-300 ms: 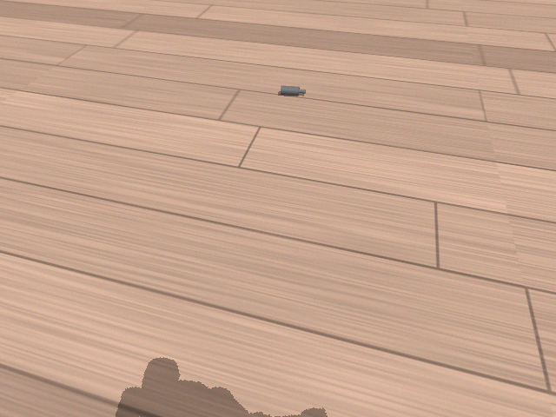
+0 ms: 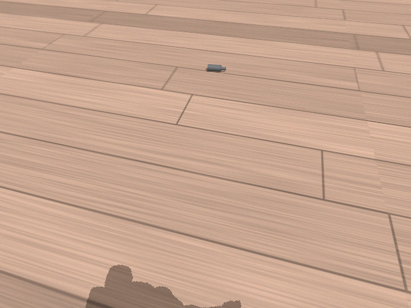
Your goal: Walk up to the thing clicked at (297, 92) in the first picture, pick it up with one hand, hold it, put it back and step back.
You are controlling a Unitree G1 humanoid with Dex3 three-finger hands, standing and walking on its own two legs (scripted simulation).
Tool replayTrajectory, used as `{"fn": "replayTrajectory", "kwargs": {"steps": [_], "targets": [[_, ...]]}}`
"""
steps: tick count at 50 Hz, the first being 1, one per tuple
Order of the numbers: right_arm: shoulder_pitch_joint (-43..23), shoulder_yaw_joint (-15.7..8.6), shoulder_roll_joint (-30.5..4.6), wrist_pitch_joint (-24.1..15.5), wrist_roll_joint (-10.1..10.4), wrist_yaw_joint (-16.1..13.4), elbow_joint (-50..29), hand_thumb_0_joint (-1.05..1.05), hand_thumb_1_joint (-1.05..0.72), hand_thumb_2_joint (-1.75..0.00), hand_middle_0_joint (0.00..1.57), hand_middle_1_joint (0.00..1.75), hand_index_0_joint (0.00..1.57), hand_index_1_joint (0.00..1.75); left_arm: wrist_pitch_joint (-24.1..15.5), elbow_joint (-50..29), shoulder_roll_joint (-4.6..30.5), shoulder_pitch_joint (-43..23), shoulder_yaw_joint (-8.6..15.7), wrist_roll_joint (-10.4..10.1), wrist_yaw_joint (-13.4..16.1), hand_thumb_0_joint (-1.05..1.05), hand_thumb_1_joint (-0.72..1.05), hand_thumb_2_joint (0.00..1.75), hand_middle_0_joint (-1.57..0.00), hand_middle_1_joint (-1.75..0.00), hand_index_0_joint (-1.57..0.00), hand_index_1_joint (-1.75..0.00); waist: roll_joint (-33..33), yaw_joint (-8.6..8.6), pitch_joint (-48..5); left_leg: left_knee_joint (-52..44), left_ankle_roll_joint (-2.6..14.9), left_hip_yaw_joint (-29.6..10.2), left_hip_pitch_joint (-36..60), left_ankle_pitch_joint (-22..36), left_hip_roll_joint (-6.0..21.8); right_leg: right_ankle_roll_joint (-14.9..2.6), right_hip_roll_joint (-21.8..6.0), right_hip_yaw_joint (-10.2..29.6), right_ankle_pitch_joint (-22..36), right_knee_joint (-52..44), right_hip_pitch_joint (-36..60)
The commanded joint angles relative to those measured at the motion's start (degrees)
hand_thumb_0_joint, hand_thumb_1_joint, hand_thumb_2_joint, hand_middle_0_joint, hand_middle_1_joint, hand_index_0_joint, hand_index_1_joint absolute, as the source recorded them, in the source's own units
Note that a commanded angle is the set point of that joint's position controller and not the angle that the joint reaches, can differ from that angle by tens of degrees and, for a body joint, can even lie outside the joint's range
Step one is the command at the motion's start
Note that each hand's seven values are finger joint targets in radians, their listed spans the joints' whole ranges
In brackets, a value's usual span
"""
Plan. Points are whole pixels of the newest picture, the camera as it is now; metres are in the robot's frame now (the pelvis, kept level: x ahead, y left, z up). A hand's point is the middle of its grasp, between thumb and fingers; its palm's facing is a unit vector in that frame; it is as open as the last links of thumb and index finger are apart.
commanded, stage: stand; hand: left
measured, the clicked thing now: (216, 68) +2.27 -0.06 -0.75
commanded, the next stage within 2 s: walk up in 0.82 s
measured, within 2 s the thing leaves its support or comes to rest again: neither
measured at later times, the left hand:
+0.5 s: hand out of the picture +0.08 +0.25 -0.16, palm faces -0.03 -0.94 -0.34, open 7.4 cm
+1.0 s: hand out of the picture +0.11 +0.26 -0.15, palm faces -0.07 -0.93 -0.36, open 7.4 cm
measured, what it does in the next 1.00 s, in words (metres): stands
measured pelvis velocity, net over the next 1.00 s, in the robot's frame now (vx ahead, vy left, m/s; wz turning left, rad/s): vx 0.02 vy -0.02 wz -0.05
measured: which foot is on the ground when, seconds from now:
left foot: down 0.00-1.00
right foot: down 0.00-0.88, up 0.90-1.00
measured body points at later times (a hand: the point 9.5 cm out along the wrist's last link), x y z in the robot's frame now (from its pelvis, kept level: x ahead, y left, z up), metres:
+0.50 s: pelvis +0.01 +0.00 +0.00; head +0.02 +0.00 +0.45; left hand +0.08 +0.30 -0.13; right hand +0.08 -0.30 -0.13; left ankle +0.00 +0.13 -0.75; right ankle +0.00 -0.12 -0.75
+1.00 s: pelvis +0.02 -0.02 -0.01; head +0.03 -0.02 +0.44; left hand +0.11 +0.31 -0.12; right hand +0.08 -0.34 -0.13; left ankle +0.00 +0.12 -0.75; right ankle +0.02 -0.14 -0.72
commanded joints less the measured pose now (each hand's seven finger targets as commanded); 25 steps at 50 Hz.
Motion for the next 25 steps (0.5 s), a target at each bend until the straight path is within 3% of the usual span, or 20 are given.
{"fn": "replayTrajectory", "kwargs": {"steps": [1, 4, 11, 16, 25], "targets": [[-2.0, -2.5, -11.8, -0.9, 0.0, -0.6, -3.2, 0.00, -0.90, -0.90, 0.20, 0.30, 0.20, 0.30, -1.2, -3.5, 12.3, -2.1, 2.3, 0.0, 0.6, 0.00, 0.90, 0.90, -0.20, -0.30, -0.20, -0.30, -1.1, 0.18, -4.6, -2.5, 1.91, -5.1, 1.0, 7.0, 6.5, -1.45, -7.1, 5.3, 6.8, -3.2, 0.7], [-1.7, -2.5, -11.9, -0.9, 0.0, -0.6, -3.2, 0.00, -0.90, -0.90, 0.20, 0.30, 0.20, 0.30, -1.4, -3.6, 12.5, -2.1, 2.3, 0.0, 0.6, 0.00, 0.90, 0.90, -0.20, -0.30, -0.20, -0.30, -0.9, 0.00, -5.2, -2.1, 1.92, -5.0, 1.6, 8.2, 6.5, -1.43, -7.3, 5.5, 8.7, -3.2, 1.5], [-1.5, -2.4, -11.7, -0.8, -0.2, -0.6, -3.0, 0.00, -0.90, -0.90, 0.20, 0.30, 0.20, 0.30, -1.1, -3.4, 12.8, -2.2, 2.5, -0.1, 0.6, 0.00, 0.90, 0.90, -0.20, -0.30, -0.20, -0.30, 0.0, 0.18, -3.8, -3.4, 1.80, -5.2, 0.2, 4.7, 6.4, -1.50, -7.1, 5.6, 4.4, -3.6, 1.0], [-1.7, -2.7, -12.3, -1.1, 0.0, -0.7, -3.1, 0.00, -0.90, -0.90, 0.20, 0.30, 0.20, 0.30, -1.3, -3.5, 12.5, -1.6, 2.3, 0.0, 0.6, 0.00, 0.90, 0.90, -0.20, -0.30, -0.20, -0.30, -0.4, 0.25, -6.4, -1.9, 1.93, -4.9, 2.5, 11.6, 6.9, -1.47, -7.4, 5.1, 11.5, -2.5, 2.9], [-1.0, -2.5, -12.0, -0.9, -0.1, -0.8, -3.0, 0.00, -0.90, -0.90, 0.20, 0.30, 0.20, 0.30, -1.0, -3.3, 12.7, -2.1, 2.4, -0.1, 0.6, 0.00, 0.90, 0.90, -0.20, -0.30, -0.20, -0.30, -0.2, 0.11, -4.4, -3.2, 1.87, -5.2, 0.9, 7.9, 6.6, -1.56, -7.3, 5.3, 7.5, -3.2, 2.3]]}}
